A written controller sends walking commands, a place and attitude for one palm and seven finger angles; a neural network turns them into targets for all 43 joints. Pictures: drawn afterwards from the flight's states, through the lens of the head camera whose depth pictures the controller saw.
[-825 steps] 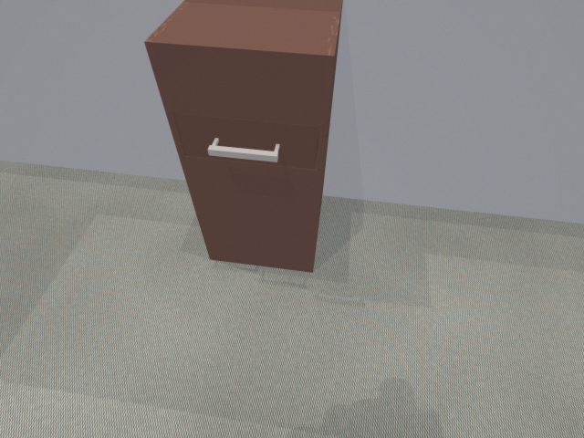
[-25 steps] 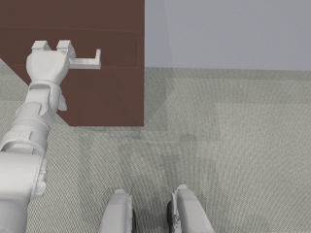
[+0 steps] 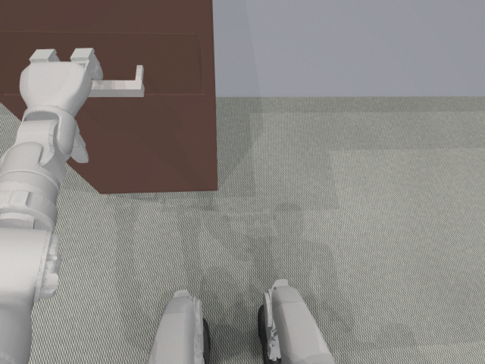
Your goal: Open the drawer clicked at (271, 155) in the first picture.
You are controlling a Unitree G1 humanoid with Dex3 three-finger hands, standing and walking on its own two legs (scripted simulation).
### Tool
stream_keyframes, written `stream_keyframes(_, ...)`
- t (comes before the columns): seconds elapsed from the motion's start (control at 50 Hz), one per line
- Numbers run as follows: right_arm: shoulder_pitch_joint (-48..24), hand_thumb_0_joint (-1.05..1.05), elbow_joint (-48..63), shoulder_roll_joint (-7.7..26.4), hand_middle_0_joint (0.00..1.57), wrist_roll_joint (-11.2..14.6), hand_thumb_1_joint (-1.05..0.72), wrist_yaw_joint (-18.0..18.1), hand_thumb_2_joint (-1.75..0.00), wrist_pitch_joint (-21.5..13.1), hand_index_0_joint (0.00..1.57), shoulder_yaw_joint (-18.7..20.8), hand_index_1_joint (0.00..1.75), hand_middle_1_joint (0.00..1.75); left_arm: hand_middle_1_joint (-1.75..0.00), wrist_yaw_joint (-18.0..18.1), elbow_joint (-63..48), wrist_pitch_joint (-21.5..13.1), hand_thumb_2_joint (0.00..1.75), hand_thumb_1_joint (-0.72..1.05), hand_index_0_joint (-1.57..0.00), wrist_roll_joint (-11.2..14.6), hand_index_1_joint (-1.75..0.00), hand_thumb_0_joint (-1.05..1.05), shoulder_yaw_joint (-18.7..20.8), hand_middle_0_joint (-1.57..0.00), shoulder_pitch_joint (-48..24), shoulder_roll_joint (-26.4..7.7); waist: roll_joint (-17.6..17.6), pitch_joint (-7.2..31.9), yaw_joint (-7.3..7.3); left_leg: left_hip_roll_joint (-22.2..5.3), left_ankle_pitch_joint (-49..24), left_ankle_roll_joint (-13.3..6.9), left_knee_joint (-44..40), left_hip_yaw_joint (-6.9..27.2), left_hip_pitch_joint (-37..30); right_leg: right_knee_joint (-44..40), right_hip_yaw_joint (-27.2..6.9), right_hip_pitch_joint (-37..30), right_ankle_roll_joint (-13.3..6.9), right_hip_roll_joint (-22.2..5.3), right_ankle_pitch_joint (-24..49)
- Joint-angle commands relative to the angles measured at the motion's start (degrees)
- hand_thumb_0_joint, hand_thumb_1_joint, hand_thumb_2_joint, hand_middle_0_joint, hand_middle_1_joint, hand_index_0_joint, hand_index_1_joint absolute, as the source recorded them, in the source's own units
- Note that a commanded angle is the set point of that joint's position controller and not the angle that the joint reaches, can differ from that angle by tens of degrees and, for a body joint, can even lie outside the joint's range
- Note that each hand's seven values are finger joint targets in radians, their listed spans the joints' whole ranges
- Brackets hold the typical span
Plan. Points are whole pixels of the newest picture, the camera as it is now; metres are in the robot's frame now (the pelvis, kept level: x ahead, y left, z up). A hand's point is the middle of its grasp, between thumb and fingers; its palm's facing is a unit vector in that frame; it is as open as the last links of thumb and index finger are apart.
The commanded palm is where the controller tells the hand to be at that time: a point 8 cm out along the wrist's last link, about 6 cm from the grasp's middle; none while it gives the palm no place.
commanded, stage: lift the fingers back up to retry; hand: left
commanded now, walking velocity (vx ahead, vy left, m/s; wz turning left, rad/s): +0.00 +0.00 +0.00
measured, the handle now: (88, 79) +0.60 +0.24 +0.01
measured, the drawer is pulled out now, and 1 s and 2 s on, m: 0.00 0.00 0.00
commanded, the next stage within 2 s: re-aim the fingers above the handle in 0.74 s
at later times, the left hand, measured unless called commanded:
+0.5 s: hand (67, 88) +0.54 +0.24 +0.06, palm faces -0.05 -0.05 -1.00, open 13.9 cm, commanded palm +0.52 +0.22 +0.11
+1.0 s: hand (58, 95) +0.52 +0.25 +0.06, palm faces -0.04 -0.02 -1.00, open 13.8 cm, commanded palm +0.51 +0.23 +0.12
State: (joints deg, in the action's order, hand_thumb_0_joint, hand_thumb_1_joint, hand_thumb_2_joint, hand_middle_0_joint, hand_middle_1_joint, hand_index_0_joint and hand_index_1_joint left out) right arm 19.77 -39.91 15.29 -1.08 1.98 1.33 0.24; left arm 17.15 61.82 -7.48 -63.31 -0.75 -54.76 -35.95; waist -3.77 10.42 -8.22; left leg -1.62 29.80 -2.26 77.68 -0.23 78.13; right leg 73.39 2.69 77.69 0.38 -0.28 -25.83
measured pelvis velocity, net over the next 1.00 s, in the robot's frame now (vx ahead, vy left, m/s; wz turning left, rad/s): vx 0.08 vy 0.01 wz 0.00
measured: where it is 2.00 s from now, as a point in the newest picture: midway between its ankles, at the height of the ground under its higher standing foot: (236, 359)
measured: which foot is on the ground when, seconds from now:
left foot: down 0.00-1.00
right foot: down 0.00-1.00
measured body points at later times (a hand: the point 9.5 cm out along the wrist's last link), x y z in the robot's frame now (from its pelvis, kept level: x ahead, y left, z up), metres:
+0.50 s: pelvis +0.04 +0.00 +0.06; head +0.18 +0.01 +0.48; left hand +0.53 +0.24 +0.11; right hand +0.04 -0.27 -0.07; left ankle +0.05 +0.10 -0.60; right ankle +0.07 -0.13 -0.60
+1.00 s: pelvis +0.08 +0.01 +0.08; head +0.20 +0.00 +0.51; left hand +0.52 +0.25 +0.11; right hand +0.11 -0.27 -0.06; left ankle +0.05 +0.10 -0.60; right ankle +0.07 -0.13 -0.60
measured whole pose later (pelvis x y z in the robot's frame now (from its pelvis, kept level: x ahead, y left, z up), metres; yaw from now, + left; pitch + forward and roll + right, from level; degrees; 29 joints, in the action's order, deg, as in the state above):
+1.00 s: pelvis +0.08 +0.01 +0.08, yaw +0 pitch +24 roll -3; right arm 16.4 -40.9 14.5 -2.8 -0.5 7.8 3.5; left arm 24.9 55.1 -4.8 -64.1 1.7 -37.4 -26.6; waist -3.8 9.7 -4.3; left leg -1.6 28.6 -2.0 56.8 -1.5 52.6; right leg 52.8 1.3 52.7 0.9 0.4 -24.4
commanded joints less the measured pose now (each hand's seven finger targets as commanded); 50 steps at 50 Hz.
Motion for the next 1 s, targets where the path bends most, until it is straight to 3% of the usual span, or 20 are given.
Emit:
stream_keyframes(0.0, 9.8, 0.00, 2.2, 10.0, 0.20, -0.4, -0.90, 0.7, -0.90, -0.7, 0.20, 4.0, 0.30, 0.30, -1.20, 0.4, -6.5, -0.2, 0.30, -0.50, -0.30, 0.3, -1.20, 0.00, 2.1, -0.30, -17.2, -9.6, -3.1, 26.8, -2.47, 1.6, -7.0, -0.3, -12.1, 3.7, -21.6, -10.6, 0.2, -13.1, -2.3, 2.8, 2.7)
stream_keyframes(0.02, 10.1, 0.00, 2.1, 9.9, 0.20, -0.4, -0.90, 0.5, -0.90, -0.5, 0.20, 4.1, 0.30, 0.30, -1.20, 0.9, -6.7, 0.4, 0.30, -0.50, -0.30, 0.5, -1.20, 0.00, 1.5, -0.30, -17.4, -8.6, -2.8, 27.1, -2.55, 1.6, -7.0, -0.2, -12.8, 4.0, -22.9, -11.1, 0.5, -13.3, -2.2, 2.9, 2.6)
stream_keyframes(0.06, 10.3, 0.00, 1.8, 10.1, 0.20, -0.3, -0.90, 0.6, -0.90, -0.2, 0.20, 4.0, 0.30, 0.30, -1.20, 1.7, -7.5, 1.4, 0.30, -0.50, -0.30, 0.5, -1.20, 0.00, 3.3, -0.30, -18.1, -11.2, -2.4, 27.9, -2.02, 1.5, -8.1, -0.1, -13.8, 4.1, -24.2, -12.0, 0.5, -15.4, -2.1, 3.0, 3.5)
stream_keyframes(0.18, 10.0, 0.00, 1.1, 9.8, 0.20, -0.3, -0.90, 0.6, -0.90, 0.3, 0.20, 4.1, 0.30, 0.30, -1.20, 2.4, -11.8, 2.6, 0.30, -0.50, -0.30, 1.1, -1.20, 0.00, 3.6, -0.30, -21.8, -11.5, -4.6, 30.5, -2.02, 1.3, -11.2, 0.4, -17.6, 5.1, -32.9, -15.4, 0.8, -18.4, -2.0, 3.1, 5.6)
stream_keyframes(0.24, 9.6, 0.00, 0.8, 9.4, 0.20, -0.4, -0.90, 0.9, -0.90, 0.1, 0.20, 4.1, 0.30, 0.30, -1.20, 2.5, -12.7, 1.9, 0.30, -0.50, -0.30, 1.4, -1.20, 0.00, 3.0, -0.30, -21.7, -10.6, -5.3, 28.3, -2.24, 1.5, -12.4, 0.1, -18.8, 4.4, -33.9, -17.7, 0.5, -20.6, -1.9, 3.2, 6.8)
stream_keyframes(0.28, 9.5, 0.00, 0.6, 9.6, 0.20, -0.8, -0.90, 1.1, -0.90, 0.4, 0.20, 3.8, 0.30, 0.30, -1.20, 2.7, -13.8, 0.7, 0.30, -0.50, -0.30, 1.7, -1.20, 0.00, 6.0, -0.30, -20.2, -13.9, -4.0, 29.4, -0.95, 1.5, -15.9, 0.1, -19.3, 4.1, -35.1, -18.2, 0.3, -23.5, -2.0, 3.3, 9.2)
stream_keyframes(0.32, 9.4, 0.00, 0.6, 9.1, 0.20, -0.9, -0.90, 1.1, -0.90, 0.6, 0.20, 4.0, 0.30, 0.30, -1.20, 3.4, -14.7, -0.1, 0.30, -0.50, -0.30, 1.8, -1.20, 0.00, 5.6, -0.30, -19.0, -12.6, -5.4, 28.0, -0.92, 1.5, -18.4, 0.1, -20.0, 3.6, -36.3, -19.4, 0.2, -24.9, -2.1, 3.4, 11.1)
stream_keyframes(0.34, 9.2, 0.00, 0.5, 9.2, 0.20, -1.0, -0.90, 0.9, -0.90, 0.7, 0.20, 4.0, 0.30, 0.30, -1.20, 3.7, -14.1, -0.4, 0.30, -0.50, -0.30, 1.5, -1.20, 0.00, 5.9, -0.30, -16.9, -12.4, -6.1, 27.0, -0.08, 1.6, -19.4, 0.3, -20.5, 3.4, -36.9, -19.7, 0.3, -25.2, -2.2, 3.4, 11.5)
stream_keyframes(0.4, 9.1, 0.00, 0.3, 9.2, 0.20, -1.2, -0.90, 0.5, -0.90, 1.6, 0.20, 4.2, 0.30, 0.30, -1.20, 5.1, -13.3, -0.2, 0.30, -0.50, -0.30, 1.1, -1.20, 0.00, 6.7, -0.30, -13.8, -12.2, -5.1, 26.2, 0.47, 1.4, -24.4, 0.6, -21.4, 3.0, -38.8, -20.5, 0.6, -27.4, -2.3, 3.6, 15.3)
stream_keyframes(0.42, 9.2, 0.00, 0.5, 9.0, 0.20, -1.2, -0.90, 0.2, -0.90, 1.8, 0.20, 4.4, 0.30, 0.30, -1.20, 5.4, -13.3, 0.2, 0.30, -0.50, -0.30, 1.3, -1.20, 0.00, 5.3, -0.30, -12.9, -9.9, -4.9, 26.2, 0.37, 1.5, -25.4, 0.5, -21.7, 2.5, -39.4, -21.2, 0.5, -28.6, -2.2, 3.7, 16.6)
stream_keyframes(0.5, 9.8, 0.00, 0.6, 9.0, 0.20, -1.3, -0.90, -0.6, -0.90, 3.1, 0.20, 5.3, 0.30, 0.30, -1.20, 5.5, -16.3, 1.3, 0.30, -0.50, -0.30, 2.1, -1.20, 0.00, 4.6, -0.30, -8.9, -7.3, -5.9, 29.4, 1.77, 1.1, -34.5, 1.2, -23.7, 2.2, -46.2, -23.2, 0.8, -33.5, -2.2, 3.9, 22.3)
stream_keyframes(0.52, 9.7, 0.00, 0.6, 8.9, 0.20, -1.1, -0.90, -0.7, -0.90, 3.5, 0.20, 5.6, 0.30, 0.30, -1.20, 5.3, -16.6, 1.8, 0.30, -0.50, -0.30, 2.1, -1.20, 0.00, 4.2, -0.30, -7.8, -6.5, -4.8, 29.3, 1.84, 1.1, -35.8, 1.2, -24.4, 2.2, -47.5, -24.0, 0.8, -34.6, -2.2, 4.1, 23.1)
stream_keyframes(0.6, 9.5, 0.00, -0.1, 8.8, 0.20, -0.9, -0.90, -0.4, -0.90, 4.3, 0.20, 6.0, 0.30, 0.30, -1.20, 4.3, -14.2, 2.0, 0.30, -0.50, -0.30, 2.5, -1.20, 0.00, 0.7, -0.30, -6.8, -1.5, 0.3, 21.6, -0.14, 1.1, -32.6, 0.5, -26.6, 1.7, -45.6, -26.7, 0.6, -35.4, -1.9, 4.0, 23.0)
stream_keyframes(0.66, 8.8, 0.00, -0.2, 9.0, 0.20, -1.0, -0.90, -0.1, -0.90, 4.7, 0.20, 5.8, 0.30, 0.30, -1.20, 4.4, -14.2, 0.4, 0.30, -0.50, -0.30, 1.9, -1.20, 0.00, 2.1, -0.30, -8.1, -3.8, 0.2, 19.6, 0.28, 1.7, -28.8, 0.3, -27.2, 1.3, -43.4, -27.0, 0.1, -36.0, -2.2, 3.7, 21.7)
stream_keyframes(0.72, 8.1, 0.00, -0.1, 8.7, 0.20, -1.7, -0.90, 0.0, -0.90, 4.7, 0.20, 5.9, 0.30, 0.30, -1.20, 5.9, -17.3, -2.2, 0.30, -0.50, -0.30, 0.8, -1.20, 0.00, 4.5, -0.30, -9.6, -5.9, -3.6, 22.5, 1.29, 1.6, -32.9, 0.7, -26.0, 1.6, -45.6, -25.1, -0.1, -35.0, -2.6, 3.5, 23.4)
stream_keyframes(0.76, 7.4, 0.00, 0.3, 8.4, 0.20, -2.2, -0.90, -0.3, -0.90, 4.8, 0.20, 6.1, 0.30, 0.30, -1.20, 7.5, -19.3, -3.2, 0.30, -0.50, -0.30, 0.3, -1.20, 0.00, 6.4, -0.30, -6.6, -6.6, -5.9, 26.1, 2.87, 1.4, -38.8, 1.3, -24.9, 1.7, -48.0, -23.6, 0.0, -35.0, -2.7, 3.5, 25.7)
stream_keyframes(0.82, 7.1, 0.00, 0.3, 8.2, 0.20, -2.6, -0.90, -1.1, -0.90, 5.2, 0.20, 6.3, 0.30, 0.30, -1.20, 9.7, -18.6, -2.1, 0.30, -0.50, -0.30, 0.0, -1.20, 0.00, 6.3, -0.30, -4.7, -4.8, -4.8, 26.5, 2.69, 1.0, -42.7, 1.6, -23.7, 1.8, -48.0, -22.7, 0.4, -34.7, -2.4, 3.6, 27.7)
stream_keyframes(0.86, 6.7, 0.00, 0.5, 8.6, 0.20, -2.5, -0.90, -1.5, -0.90, 5.7, 0.20, 6.2, 0.30, 0.30, -1.20, 10.6, -16.3, 0.3, 0.30, -0.50, -0.30, -0.3, -1.20, 0.00, 8.0, -0.30, -0.8, -6.4, -2.8, 26.0, 3.92, 1.2, -42.4, 1.4, -24.0, 1.2, -46.1, -22.6, 0.3, -36.8, -2.4, 3.6, 29.2)
stream_keyframes(0.9, 6.6, 0.00, 1.1, 8.7, 0.20, -2.3, -0.90, -1.8, -0.90, 6.1, 0.20, 6.3, 0.30, 0.30, -1.20, 10.7, -16.6, 2.2, 0.30, -0.50, -0.30, -0.4, -1.20, 0.00, 7.3, -0.30, -0.9, -6.0, -1.9, 28.3, 3.82, 1.5, -41.9, 1.1, -24.3, 0.7, -46.3, -23.0, 0.0, -39.5, -2.2, 3.6, 31.1)
stream_keyframes(0.98, 6.4, 0.00, 1.4, 8.6, 0.20, -1.5, -0.90, -1.2, -0.90, 6.4, 0.20, 6.6, 0.30, 0.30, -1.20, 8.6, -18.3, 4.0, 0.30, -0.50, -0.30, 0.5, -1.20, 0.00, 3.7, -0.30, -4.4, -3.1, 0.2, 27.6, 1.68, 1.6, -38.9, 0.7, -26.0, 0.7, -47.5, -25.5, -0.5, -41.5, -1.9, 3.6, 31.0)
